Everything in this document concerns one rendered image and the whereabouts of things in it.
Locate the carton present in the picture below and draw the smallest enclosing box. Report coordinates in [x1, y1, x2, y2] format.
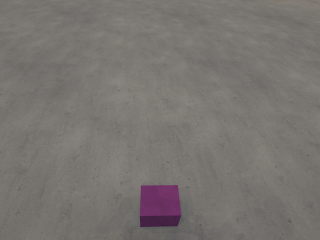
[140, 185, 181, 227]

